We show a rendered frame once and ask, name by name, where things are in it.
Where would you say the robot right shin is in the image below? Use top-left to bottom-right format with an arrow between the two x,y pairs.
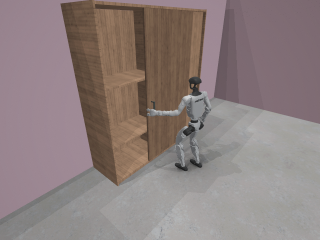
190,139 -> 200,164

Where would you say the right robot hand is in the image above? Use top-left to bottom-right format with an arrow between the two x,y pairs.
198,116 -> 206,123

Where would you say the left robot hand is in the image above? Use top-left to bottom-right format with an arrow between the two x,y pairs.
146,108 -> 157,117

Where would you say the robot right upper arm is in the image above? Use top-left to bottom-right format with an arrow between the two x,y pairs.
201,91 -> 212,111

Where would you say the robot left forearm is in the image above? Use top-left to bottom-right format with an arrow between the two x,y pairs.
156,110 -> 178,117

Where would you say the robot right forearm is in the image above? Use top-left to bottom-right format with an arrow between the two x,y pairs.
201,109 -> 211,119

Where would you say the wardrobe door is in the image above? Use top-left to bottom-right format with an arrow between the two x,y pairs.
185,11 -> 203,127
142,7 -> 194,161

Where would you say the right robot foot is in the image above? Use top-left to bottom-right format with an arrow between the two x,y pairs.
190,159 -> 202,168

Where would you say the robot left upper arm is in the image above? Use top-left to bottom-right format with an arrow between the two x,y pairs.
175,95 -> 192,116

